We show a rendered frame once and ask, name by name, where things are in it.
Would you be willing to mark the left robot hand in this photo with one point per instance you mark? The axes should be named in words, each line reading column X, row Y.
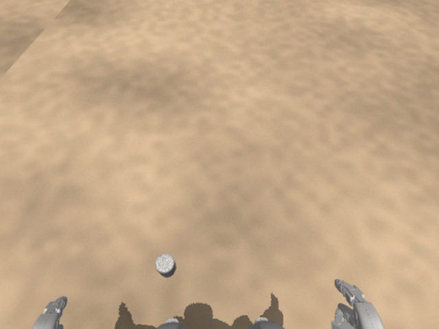
column 51, row 317

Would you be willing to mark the right robot hand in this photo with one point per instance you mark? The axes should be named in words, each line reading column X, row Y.
column 362, row 316

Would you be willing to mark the cup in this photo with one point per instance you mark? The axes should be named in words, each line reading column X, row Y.
column 165, row 265

